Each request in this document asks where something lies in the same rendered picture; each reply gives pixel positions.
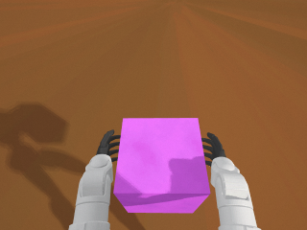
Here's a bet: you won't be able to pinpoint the left robot forearm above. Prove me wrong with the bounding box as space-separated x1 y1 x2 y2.
68 153 113 230

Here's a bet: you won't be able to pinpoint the right robot hand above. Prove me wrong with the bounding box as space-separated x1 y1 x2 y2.
201 132 226 167

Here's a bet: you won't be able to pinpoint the left robot hand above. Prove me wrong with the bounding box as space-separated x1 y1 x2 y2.
96 129 121 162

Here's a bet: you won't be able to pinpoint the right robot forearm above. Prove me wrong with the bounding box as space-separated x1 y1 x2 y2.
210 156 261 230

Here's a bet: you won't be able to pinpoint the carton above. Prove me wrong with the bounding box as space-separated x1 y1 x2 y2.
113 118 211 214

